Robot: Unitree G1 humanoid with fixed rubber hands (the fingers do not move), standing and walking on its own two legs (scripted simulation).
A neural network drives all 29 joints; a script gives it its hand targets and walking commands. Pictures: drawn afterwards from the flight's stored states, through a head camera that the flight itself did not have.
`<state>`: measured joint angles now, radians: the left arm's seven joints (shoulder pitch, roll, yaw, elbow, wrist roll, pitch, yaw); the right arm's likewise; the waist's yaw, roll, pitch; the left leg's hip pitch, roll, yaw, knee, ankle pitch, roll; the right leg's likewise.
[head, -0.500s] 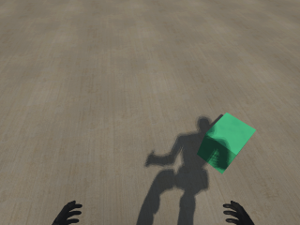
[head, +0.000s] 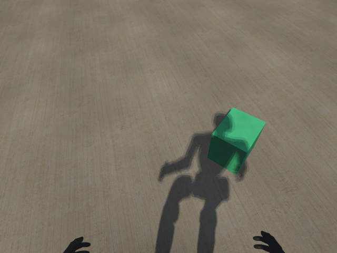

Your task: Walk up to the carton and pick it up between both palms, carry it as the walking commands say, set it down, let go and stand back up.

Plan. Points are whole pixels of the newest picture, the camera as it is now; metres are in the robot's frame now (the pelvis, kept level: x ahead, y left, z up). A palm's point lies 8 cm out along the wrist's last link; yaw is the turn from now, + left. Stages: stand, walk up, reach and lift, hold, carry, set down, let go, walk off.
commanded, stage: walk up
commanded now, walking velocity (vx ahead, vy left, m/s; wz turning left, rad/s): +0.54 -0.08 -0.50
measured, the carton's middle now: (234, 141) +0.85 -0.37 -0.63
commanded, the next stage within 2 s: none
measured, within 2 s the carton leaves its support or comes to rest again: neither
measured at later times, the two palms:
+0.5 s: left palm (135, 186) +0.33 +0.13 -0.14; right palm out of the picture +0.07 -0.33 -0.13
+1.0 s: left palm (154, 134) +0.53 +0.08 -0.13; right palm (309, 155) +0.42 -0.42 -0.10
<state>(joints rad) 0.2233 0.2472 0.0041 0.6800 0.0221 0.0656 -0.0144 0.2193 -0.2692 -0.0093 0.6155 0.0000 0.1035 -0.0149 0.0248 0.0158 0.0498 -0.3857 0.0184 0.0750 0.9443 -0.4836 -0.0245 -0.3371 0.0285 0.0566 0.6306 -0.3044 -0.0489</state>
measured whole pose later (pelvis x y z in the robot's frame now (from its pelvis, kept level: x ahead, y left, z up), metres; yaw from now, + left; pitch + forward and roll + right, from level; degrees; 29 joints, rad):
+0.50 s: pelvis +0.16 -0.08 -0.02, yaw -9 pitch +3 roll +0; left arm 0.22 0.25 0.01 0.69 0.02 0.02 -0.07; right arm 0.52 -0.27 -0.01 0.73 0.00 0.00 0.00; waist -0.10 -0.01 0.05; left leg 0.11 0.17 0.20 0.43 -0.53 -0.10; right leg -0.56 -0.05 0.05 0.77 -0.30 -0.04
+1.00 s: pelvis +0.39 -0.13 +0.00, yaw -21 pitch +0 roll -1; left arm 0.32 0.24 0.02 0.75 0.02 0.01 -0.01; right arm 0.17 -0.25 -0.01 0.75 0.00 -0.02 0.02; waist 0.02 -0.03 0.07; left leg -0.33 0.06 0.13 0.63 -0.29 0.03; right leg -0.34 0.02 0.12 1.11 -0.51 0.02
